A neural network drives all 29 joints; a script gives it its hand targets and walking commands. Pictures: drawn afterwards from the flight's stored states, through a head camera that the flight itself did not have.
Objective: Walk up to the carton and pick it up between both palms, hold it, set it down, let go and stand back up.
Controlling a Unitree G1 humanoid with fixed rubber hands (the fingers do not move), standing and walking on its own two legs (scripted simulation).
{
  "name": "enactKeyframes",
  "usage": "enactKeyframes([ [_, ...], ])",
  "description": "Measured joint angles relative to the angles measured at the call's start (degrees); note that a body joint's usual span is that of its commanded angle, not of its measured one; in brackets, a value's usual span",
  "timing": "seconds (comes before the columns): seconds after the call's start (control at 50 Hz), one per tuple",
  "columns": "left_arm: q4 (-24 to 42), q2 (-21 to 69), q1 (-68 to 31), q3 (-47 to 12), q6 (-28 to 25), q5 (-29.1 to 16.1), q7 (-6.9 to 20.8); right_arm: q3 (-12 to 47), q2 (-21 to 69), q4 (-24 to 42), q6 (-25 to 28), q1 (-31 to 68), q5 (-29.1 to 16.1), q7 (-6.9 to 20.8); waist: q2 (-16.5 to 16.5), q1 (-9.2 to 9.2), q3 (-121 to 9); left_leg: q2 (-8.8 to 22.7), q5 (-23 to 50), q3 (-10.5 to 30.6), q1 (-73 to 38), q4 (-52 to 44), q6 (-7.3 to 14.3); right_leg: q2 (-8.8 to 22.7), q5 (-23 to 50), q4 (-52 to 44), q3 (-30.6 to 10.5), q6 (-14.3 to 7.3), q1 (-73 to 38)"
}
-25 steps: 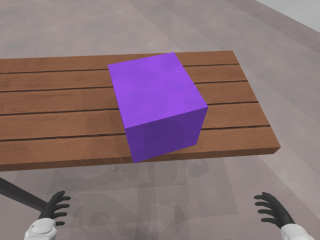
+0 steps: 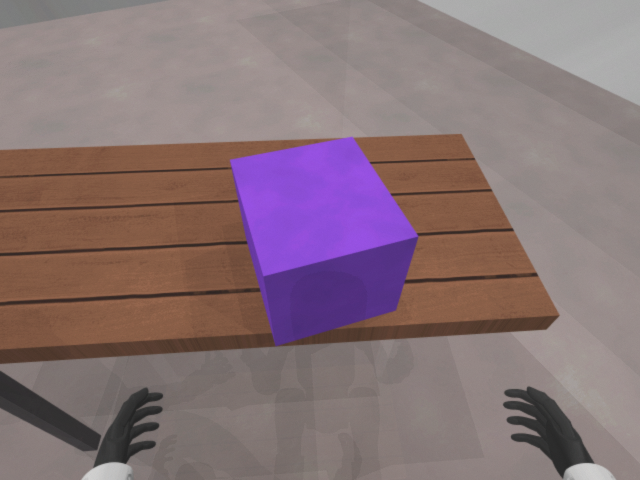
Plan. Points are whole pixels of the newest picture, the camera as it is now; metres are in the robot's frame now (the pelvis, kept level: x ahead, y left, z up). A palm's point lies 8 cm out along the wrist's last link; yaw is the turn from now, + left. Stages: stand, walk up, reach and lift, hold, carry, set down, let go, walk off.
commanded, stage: reach and lift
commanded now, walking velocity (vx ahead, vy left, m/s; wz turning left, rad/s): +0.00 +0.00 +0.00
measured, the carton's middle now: (315, 237) +0.45 +0.03 +0.02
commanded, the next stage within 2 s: none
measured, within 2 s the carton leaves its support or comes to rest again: neither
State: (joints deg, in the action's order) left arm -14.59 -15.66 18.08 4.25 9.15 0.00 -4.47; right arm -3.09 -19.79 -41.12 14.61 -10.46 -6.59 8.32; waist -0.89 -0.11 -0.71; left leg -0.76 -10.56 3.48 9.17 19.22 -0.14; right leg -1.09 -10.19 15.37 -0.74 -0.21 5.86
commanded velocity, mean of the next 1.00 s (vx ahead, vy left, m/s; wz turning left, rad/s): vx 0.00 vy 0.00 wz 0.00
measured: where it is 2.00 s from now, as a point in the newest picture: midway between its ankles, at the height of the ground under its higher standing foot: outside the picture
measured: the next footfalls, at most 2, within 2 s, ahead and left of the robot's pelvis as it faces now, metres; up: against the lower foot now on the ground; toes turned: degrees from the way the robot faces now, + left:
none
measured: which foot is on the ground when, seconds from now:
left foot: down 0.00-1.00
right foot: down 0.00-1.00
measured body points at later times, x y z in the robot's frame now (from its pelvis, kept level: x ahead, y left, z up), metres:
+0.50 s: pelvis -0.02 -0.01 +0.00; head -0.04 +0.01 +0.45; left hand +0.16 +0.22 -0.01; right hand +0.16 -0.26 +0.00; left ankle -0.01 +0.12 -0.75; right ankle -0.02 -0.12 -0.75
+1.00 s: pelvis -0.01 -0.01 +0.00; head -0.01 +0.01 +0.45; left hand +0.19 +0.21 +0.04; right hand +0.18 -0.23 +0.04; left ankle -0.01 +0.12 -0.75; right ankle -0.02 -0.12 -0.75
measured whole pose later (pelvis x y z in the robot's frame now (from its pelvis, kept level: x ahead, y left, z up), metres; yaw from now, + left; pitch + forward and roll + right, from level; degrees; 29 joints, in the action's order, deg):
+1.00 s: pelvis -0.01 -0.01 +0.00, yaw +0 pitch +0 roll +0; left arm 13.0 -9.8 23.3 -1.3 9.9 -2.2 -11.3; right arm 0.9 -19.8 0.7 4.2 -23.6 -17.9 6.2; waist -2.1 -0.1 -0.1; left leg -0.7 -8.5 3.4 8.2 17.1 -0.5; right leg -1.1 -9.7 16.5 -0.7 -0.5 6.4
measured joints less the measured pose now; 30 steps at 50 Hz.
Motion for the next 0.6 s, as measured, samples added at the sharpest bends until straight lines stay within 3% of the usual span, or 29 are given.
enactKeyframes([
  [0.18, 2.83, 1.37, 2.89, -0.05, -1.85, 0.0, -1.45, 0.26, 0.0, 10.34, -3.53, -3.85, -1.33, 0.09, -0.57, 0.01, -0.21, 0.06, 1.64, -0.01, -0.63, -0.79, -0.01, -0.04, 1.28, 0.0, 0.0, 0.0, -0.25],
  [0.36, 10.62, 1.92, 4.42, -2.65, -1.42, -0.16, -4.34, 0.26, 0.01, 21.2, -8.4, -8.95, -3.75, 1.39, -1.78, 0.0, -0.44, 0.06, 2.11, -0.02, -0.91, -0.81, -0.01, -0.04, 1.63, 0.57, 0.0, 0.0, -0.23],
  [0.6, 18.26, 5.79, 4.41, -5.54, -0.91, -1.37, -6.14, 0.51, 0.03, 33.18, -10.29, -9.21, -7.45, 1.46, -0.24, 0.01, -0.39, 0.08, 2.1, -0.03, -0.99, -1.44, -0.17, -0.04, 0.55, 1.73, 0.0, -0.2, 0.51],
])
